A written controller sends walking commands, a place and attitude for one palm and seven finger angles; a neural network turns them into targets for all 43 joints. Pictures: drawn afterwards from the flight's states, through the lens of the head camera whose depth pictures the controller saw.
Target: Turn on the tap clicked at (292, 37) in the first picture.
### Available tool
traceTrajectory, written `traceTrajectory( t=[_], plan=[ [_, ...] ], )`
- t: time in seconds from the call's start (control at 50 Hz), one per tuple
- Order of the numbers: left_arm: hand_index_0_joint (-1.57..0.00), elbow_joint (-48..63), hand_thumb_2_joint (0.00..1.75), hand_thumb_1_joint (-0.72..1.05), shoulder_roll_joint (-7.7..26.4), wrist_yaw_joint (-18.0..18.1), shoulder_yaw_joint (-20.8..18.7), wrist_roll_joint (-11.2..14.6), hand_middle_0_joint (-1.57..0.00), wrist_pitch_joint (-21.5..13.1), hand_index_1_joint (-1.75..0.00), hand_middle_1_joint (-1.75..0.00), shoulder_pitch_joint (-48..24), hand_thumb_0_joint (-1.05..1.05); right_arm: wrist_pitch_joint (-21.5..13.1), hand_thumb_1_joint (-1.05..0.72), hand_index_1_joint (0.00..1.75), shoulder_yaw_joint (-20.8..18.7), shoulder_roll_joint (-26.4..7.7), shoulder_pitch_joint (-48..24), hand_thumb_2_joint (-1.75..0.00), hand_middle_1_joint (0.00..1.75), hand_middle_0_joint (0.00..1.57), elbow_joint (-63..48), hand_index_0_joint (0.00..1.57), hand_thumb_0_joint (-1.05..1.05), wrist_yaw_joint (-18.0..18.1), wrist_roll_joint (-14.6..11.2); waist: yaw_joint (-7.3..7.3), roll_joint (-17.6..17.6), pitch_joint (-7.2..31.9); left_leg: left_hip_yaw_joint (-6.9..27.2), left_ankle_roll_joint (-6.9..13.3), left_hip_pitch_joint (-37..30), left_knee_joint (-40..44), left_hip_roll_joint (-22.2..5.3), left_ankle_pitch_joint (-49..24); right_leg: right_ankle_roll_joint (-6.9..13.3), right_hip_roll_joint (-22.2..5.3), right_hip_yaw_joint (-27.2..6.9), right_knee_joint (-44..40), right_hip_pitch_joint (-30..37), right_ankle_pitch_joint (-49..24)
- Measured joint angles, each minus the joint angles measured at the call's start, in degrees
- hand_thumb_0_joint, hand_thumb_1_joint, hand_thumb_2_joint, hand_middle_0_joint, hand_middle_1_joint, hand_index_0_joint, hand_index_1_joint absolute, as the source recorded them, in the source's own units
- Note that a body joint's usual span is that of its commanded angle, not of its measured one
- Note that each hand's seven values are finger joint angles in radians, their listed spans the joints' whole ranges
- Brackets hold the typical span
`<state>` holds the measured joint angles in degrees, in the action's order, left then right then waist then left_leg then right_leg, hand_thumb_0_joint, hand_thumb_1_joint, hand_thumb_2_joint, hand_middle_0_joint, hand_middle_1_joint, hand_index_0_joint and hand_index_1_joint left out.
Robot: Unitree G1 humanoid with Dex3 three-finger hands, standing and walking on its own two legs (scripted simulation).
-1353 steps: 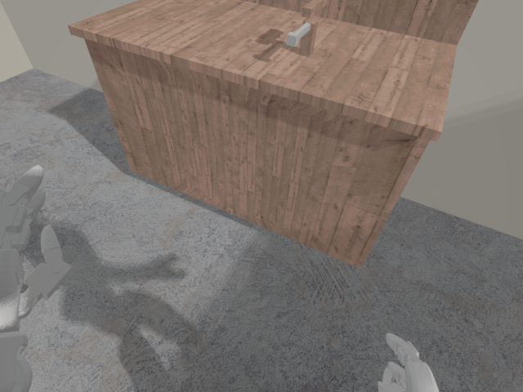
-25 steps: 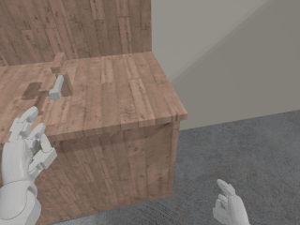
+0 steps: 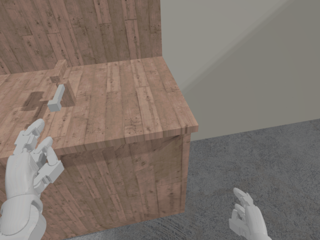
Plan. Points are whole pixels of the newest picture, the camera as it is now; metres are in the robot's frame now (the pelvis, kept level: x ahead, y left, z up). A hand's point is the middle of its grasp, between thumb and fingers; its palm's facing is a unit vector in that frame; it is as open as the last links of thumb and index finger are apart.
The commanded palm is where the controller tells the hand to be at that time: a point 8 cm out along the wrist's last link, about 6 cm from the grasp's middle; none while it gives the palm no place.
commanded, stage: turn the palm inward beside the body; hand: left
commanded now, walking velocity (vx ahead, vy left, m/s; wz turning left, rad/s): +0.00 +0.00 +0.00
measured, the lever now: (54, 105) +0.42 +0.41 +0.14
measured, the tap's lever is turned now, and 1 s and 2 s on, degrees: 0 0 0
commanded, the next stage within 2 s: reach beside the lever's end, fingers flat in 0.14 s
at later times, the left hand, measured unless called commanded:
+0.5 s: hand (51, 159) +0.20 +0.26 +0.17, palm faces +0.58 -0.81 -0.08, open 7.4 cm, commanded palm +0.16 +0.30 +0.18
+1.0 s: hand (48, 141) +0.26 +0.32 +0.15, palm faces +0.57 -0.82 -0.07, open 7.5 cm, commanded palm +0.22 +0.35 +0.16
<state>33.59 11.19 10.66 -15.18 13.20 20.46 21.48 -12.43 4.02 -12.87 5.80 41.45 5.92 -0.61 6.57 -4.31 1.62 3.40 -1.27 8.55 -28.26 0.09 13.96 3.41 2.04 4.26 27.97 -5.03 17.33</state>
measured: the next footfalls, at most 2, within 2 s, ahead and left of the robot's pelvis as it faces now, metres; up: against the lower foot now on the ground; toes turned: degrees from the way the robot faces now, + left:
none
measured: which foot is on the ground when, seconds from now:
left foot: down 0.00-1.00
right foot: down 0.00-1.00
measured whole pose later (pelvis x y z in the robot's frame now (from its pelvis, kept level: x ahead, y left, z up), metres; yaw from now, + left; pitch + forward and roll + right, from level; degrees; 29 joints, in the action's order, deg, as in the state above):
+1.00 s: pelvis +0.00 +0.02 +0.00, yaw -1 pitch -3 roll +0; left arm 5.9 17.0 7.2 -25.5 13.7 14.0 2.8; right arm -12.2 2.3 -13.8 9.0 43.4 8.3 -1.9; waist 4.4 -2.8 1.0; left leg 2.0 -0.1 11.7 -28.2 0.8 13.6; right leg 2.3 1.3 3.0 28.1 -8.6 16.7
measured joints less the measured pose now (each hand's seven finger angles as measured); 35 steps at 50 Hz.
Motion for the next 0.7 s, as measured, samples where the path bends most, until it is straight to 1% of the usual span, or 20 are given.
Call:
traceTrajectory(
  t=[0.12,0.32,0.44,0.52,0.7],
  plan=[
    [-0.20,0.4,0.90,0.90,-0.1,0.0,-0.3,0.1,-0.21,-0.7,-0.30,-0.30,0.1,0.02,0.0,-0.90,0.30,-0.2,-0.1,0.4,-0.90,0.30,0.20,-0.2,0.20,0.01,-0.1,0.0,-0.04,0.3,0.5,0.0,-0.3,0.0,0.0,-0.1,0.4,0.2,0.1,0.0,0.4,-0.2,0.6],
    [-0.20,-0.9,0.90,0.90,0.3,-0.3,-0.9,0.5,-0.21,0.1,-0.30,-0.30,-0.4,0.02,0.1,-0.90,0.30,-0.5,-0.4,0.7,-0.90,0.30,0.20,0.0,0.20,0.01,0.2,-0.4,-0.28,0.0,0.4,0.0,-0.5,-0.1,-0.3,-0.5,0.6,0.5,0.5,0.0,0.6,-0.1,0.7],
    [-0.20,-6.5,0.90,0.90,1.7,-0.2,-4.5,1.0,-0.21,-0.4,-0.30,-0.30,-4.2,0.02,0.4,-0.90,0.30,-0.6,0.0,0.7,-0.90,0.30,0.20,1.0,0.20,0.01,0.9,-0.7,-0.36,0.3,0.1,0.3,-0.7,0.4,-0.4,-0.8,0.2,0.7,0.9,0.3,0.2,-0.3,0.1],
    [-0.20,-10.7,0.90,0.90,2.5,-0.9,-6.5,1.2,-0.21,-1.2,-0.30,-0.30,-7.0,0.02,0.0,-0.90,0.30,-0.7,-0.2,0.9,-0.90,0.30,0.20,1.6,0.20,0.01,1.4,-1.0,-0.54,0.3,-0.3,0.4,-0.6,0.8,-0.3,-0.9,-0.1,0.7,0.9,0.3,-0.1,-0.6,-0.3],
    [-0.20,-18.7,0.90,0.90,4.6,-2.7,-8.3,1.7,-0.20,-3.0,-0.30,-0.30,-12.8,0.02,-0.3,-0.90,0.30,-1.2,-0.5,1.6,-0.90,0.30,0.20,2.6,0.20,0.01,2.5,-1.3,-1.46,0.5,-0.9,-0.2,-0.2,1.7,0.2,-0.6,-0.7,0.2,0.5,-0.2,-0.6,-1.7,-1.0]
  ],
)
